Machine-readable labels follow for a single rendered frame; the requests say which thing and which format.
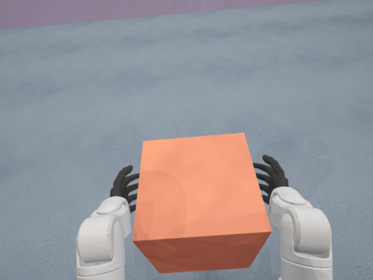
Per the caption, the left robot forearm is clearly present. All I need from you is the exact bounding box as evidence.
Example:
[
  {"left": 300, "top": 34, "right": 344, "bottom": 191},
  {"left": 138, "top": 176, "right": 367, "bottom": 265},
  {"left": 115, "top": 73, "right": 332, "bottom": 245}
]
[{"left": 76, "top": 196, "right": 132, "bottom": 280}]

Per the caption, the robot left hand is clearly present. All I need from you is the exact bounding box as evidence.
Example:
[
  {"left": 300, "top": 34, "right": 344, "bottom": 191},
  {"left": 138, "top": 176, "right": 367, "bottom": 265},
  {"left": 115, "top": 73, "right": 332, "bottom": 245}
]
[{"left": 110, "top": 165, "right": 140, "bottom": 213}]

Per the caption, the carton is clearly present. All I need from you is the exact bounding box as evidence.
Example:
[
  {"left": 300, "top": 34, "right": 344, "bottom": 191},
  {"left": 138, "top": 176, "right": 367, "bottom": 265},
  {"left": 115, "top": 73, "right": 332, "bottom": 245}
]
[{"left": 132, "top": 133, "right": 272, "bottom": 274}]

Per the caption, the robot right hand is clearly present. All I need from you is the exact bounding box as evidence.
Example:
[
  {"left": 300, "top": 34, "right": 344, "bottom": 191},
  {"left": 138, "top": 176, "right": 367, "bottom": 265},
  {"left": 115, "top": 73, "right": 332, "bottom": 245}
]
[{"left": 253, "top": 155, "right": 289, "bottom": 205}]

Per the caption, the right robot forearm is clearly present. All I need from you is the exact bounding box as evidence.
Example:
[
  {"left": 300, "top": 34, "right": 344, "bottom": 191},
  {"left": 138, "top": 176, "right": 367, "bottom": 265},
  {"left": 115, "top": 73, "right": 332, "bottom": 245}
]
[{"left": 269, "top": 187, "right": 333, "bottom": 280}]

